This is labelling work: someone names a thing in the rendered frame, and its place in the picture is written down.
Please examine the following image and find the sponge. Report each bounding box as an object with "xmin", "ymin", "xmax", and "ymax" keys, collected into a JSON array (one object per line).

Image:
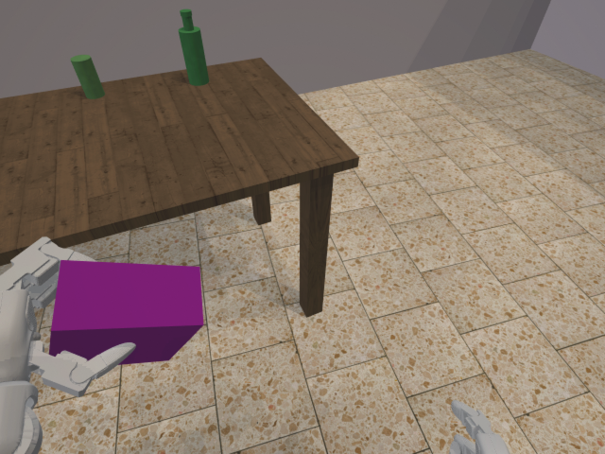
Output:
[{"xmin": 49, "ymin": 260, "xmax": 203, "ymax": 365}]

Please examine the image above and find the robot left forearm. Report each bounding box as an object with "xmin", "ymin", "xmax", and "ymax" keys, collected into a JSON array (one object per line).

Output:
[{"xmin": 0, "ymin": 381, "xmax": 43, "ymax": 454}]

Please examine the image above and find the table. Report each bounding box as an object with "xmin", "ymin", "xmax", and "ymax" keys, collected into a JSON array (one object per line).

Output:
[{"xmin": 0, "ymin": 58, "xmax": 359, "ymax": 318}]

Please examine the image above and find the robot left hand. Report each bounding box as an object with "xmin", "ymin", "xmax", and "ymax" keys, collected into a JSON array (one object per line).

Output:
[{"xmin": 0, "ymin": 236, "xmax": 136, "ymax": 397}]

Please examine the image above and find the robot right hand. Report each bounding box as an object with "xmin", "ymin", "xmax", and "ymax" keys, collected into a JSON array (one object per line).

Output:
[{"xmin": 449, "ymin": 400, "xmax": 510, "ymax": 454}]

